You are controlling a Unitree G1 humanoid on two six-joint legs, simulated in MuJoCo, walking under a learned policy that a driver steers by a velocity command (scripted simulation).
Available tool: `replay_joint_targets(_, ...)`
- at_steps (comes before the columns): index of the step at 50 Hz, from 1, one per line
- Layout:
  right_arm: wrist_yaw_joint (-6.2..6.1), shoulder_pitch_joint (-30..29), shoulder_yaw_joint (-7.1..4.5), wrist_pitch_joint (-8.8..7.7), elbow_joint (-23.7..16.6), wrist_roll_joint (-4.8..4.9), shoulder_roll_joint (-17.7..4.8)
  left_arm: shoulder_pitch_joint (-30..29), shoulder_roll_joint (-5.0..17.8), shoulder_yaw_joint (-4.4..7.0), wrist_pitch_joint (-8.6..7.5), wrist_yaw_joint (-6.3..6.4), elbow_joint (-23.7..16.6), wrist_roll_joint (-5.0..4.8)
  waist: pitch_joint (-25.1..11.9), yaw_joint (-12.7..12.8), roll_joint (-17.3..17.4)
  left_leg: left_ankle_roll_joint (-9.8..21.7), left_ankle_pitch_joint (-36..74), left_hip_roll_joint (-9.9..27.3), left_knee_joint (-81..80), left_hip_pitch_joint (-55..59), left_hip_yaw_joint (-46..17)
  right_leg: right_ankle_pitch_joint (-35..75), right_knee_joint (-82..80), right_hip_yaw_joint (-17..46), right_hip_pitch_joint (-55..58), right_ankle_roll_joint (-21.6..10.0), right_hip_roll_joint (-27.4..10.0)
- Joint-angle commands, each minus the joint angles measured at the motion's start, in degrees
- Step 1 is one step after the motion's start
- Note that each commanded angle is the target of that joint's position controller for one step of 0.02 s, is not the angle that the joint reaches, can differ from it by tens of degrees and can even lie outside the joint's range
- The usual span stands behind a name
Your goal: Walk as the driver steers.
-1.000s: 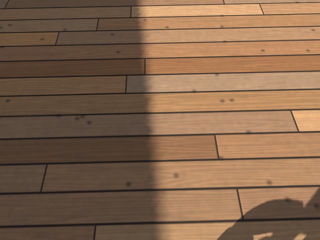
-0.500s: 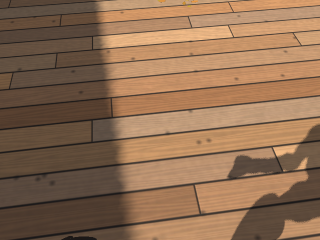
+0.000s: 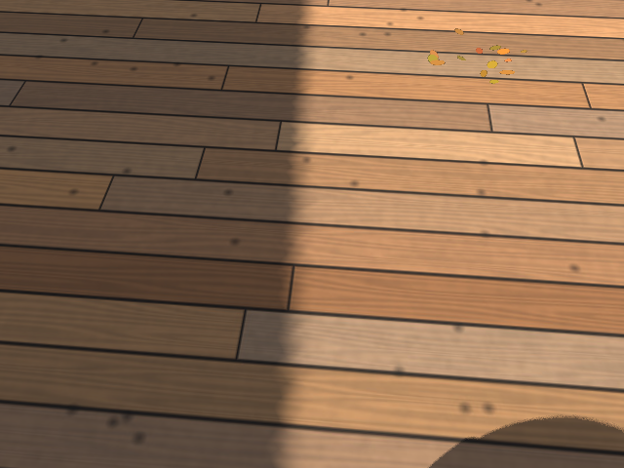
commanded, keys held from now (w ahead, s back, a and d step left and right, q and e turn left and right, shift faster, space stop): w+q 0.26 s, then q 0.74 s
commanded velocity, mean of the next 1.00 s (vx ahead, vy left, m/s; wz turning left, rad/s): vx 0.24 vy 0.00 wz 0.55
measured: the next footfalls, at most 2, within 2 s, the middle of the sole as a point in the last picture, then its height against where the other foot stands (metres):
left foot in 0.12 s outside the picture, level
right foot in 0.64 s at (337, 463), level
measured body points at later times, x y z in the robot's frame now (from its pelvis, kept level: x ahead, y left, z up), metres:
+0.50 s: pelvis +0.25 +0.04 +0.00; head +0.28 +0.07 +0.45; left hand +0.37 +0.32 -0.11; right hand +0.30 -0.23 -0.12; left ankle +0.18 +0.08 -0.74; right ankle +0.43 -0.07 -0.68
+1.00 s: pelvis +0.33 +0.04 +0.00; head +0.35 +0.05 +0.45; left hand +0.27 +0.33 -0.12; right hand +0.59 -0.11 -0.12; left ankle +0.26 +0.14 -0.70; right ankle +0.45 -0.01 -0.74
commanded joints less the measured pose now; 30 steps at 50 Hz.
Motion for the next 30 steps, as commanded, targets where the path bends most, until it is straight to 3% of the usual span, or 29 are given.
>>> replay_joint_targets(1,0.03,-5.56,-0.53,-1.01,-4.91,-0.24,-3.01,3.59,7.85,1.31,-0.09,1.03,-0.54,0.24,4.06,-0.71,-5.13,2.29,-4.33,-1.84,-3.64,0.04,2.83,40.42,2.92,2.32,0.83,-4.18,-18.36)
replay_joint_targets(3,-0.40,-1.24,-1.24,-1.13,-3.96,-0.42,-3.97,2.33,9.38,1.69,0.33,1.50,-0.70,0.33,0.79,-2.96,-6.48,4.58,-10.17,-5.42,-4.68,6.79,5.43,57.38,12.01,0.32,2.56,-3.62,-18.79)
replay_joint_targets(4,-0.63,4.08,-1.90,-1.34,-2.41,-0.45,-4.89,1.75,10.16,1.94,0.78,1.54,-0.89,0.42,-2.25,-5.03,-6.77,6.01,-12.12,-7.57,-6.03,12.37,6.27,61.82,20.30,-0.51,2.47,-3.43,-18.68)
replay_joint_targets(5,-0.83,12.14,-2.87,-1.72,0.15,-0.85,-6.37,1.01,10.87,2.11,1.21,1.47,-1.44,0.18,-6.45,-8.45,-6.22,7.88,-10.51,-8.55,-9.97,22.80,5.28,57.99,31.72,-1.74,-1.76,-2.51,-17.92)
replay_joint_targets(6,-1.34,21.01,-4.59,-1.86,2.00,-1.86,-10.99,-0.51,10.43,1.89,1.11,1.21,-3.60,-0.17,-11.81,-12.36,-2.49,11.60,-14.27,0.03,-11.91,37.05,-6.94,41.30,48.53,-2.34,-14.44,-1.10,-16.39)
replay_joint_targets(7,-1.83,21.36,-6.03,-1.36,1.09,-1.66,-16.52,2.12,4.68,0.99,0.63,-0.30,-7.03,-1.02,-16.58,-8.36,11.49,21.88,-12.28,17.28,-16.65,53.95,-38.82,-12.02,71.08,-1.09,-40.21,2.02,-3.24)
replay_joint_targets(8,-1.61,21.48,-5.84,-0.54,1.70,0.49,-15.13,-4.93,9.34,2.05,0.05,-0.52,-8.40,-0.27,-15.71,-9.82,2.78,21.38,-13.80,16.38,-21.98,53.22,-43.76,-11.89,74.57,10.51,-47.83,1.39,-3.51)
replay_joint_targets(9,-1.84,16.63,-5.44,-0.39,1.17,0.82,-13.54,-9.45,9.31,2.00,-0.86,-0.81,-10.68,-0.82,-7.41,-7.74,1.53,18.86,-10.76,15.19,-23.53,45.57,-34.90,-5.49,70.88,11.41,-50.49,1.08,-7.14)
replay_joint_targets(10,-1.75,13.80,-4.78,-0.53,0.73,0.75,-10.45,-10.04,9.32,2.04,-1.27,-0.72,-10.68,-0.81,-3.85,-5.45,-2.95,16.29,-4.06,12.84,-25.05,38.20,-29.97,-1.90,65.82,11.10,-47.10,1.33,-8.90)
replay_joint_targets(11,-1.92,11.78,-4.36,-0.85,0.34,0.85,-8.98,-10.00,8.77,2.14,-0.62,-0.57,-10.60,-0.12,-1.73,-3.25,-4.35,14.37,1.68,10.05,-25.70,32.47,-25.60,-1.31,62.10,11.17,-43.54,2.13,-10.05)
replay_joint_targets(12,-2.16,10.97,-3.83,-1.23,0.29,1.13,-7.60,-8.79,7.91,1.98,0.63,-0.68,-10.74,0.82,-1.85,-1.45,-3.62,13.19,4.94,7.64,-26.30,28.82,-22.14,-1.32,59.28,11.24,-39.96,3.16,-10.65)
replay_joint_targets(13,-2.19,11.53,-3.70,-1.78,0.33,1.29,-7.73,-8.46,7.23,1.97,1.79,-0.86,-10.99,1.31,-2.25,-0.82,-2.84,12.86,7.19,6.55,-26.47,27.24,-20.61,-1.65,57.15,10.97,-38.27,4.00,-10.64)
replay_joint_targets(17,-2.21,14.99,-4.24,-2.31,0.44,1.13,-11.16,-12.76,6.70,1.91,3.88,-0.63,-13.68,1.06,-1.26,-0.77,-1.09,10.49,32.41,3.15,-23.13,23.96,-14.84,2.92,49.20,8.20,-38.50,6.77,-8.87)
replay_joint_targets(21,-2.58,19.10,-4.03,-0.82,0.17,1.17,-10.83,-20.47,7.49,1.59,4.50,-0.47,-17.31,0.37,-3.33,-3.96,2.44,5.41,37.44,0.88,-19.13,27.71,-14.97,9.30,41.41,7.81,-39.97,6.68,-6.76)
replay_joint_targets(26,-3.79,22.30,-4.32,0.87,-0.75,0.38,-11.40,-26.91,9.07,0.96,4.30,-0.09,-20.35,-0.33,-3.47,-6.75,3.21,4.66,37.16,2.22,-14.07,35.98,-20.48,9.03,33.27,9.67,-42.29,5.54,-4.31)
replay_joint_targets(28,-4.19,20.87,-4.61,1.28,-1.85,-0.08,-11.90,-25.35,10.23,0.95,3.71,0.20,-20.28,-0.54,-3.38,-5.79,3.52,4.25,37.02,2.36,-10.80,36.41,-22.92,7.09,28.39,11.14,-38.64,4.47,-3.46)
replay_joint_targets(30,-4.02,16.35,-4.99,1.07,-3.70,0.11,-13.01,-18.60,11.79,1.29,2.95,0.72,-18.61,-0.61,-4.58,-2.14,4.06,2.12,35.83,0.12,-5.66,32.65,-24.13,7.60,19.35,11.49,-27.16,2.55,-1.98)
Velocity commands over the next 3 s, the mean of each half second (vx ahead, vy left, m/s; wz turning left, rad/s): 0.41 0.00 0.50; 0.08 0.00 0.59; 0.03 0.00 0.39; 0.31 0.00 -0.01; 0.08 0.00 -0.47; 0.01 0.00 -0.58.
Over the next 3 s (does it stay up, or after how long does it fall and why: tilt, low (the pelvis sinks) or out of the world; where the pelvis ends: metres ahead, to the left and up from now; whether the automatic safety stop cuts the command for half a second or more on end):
stays up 0.45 0.24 0.00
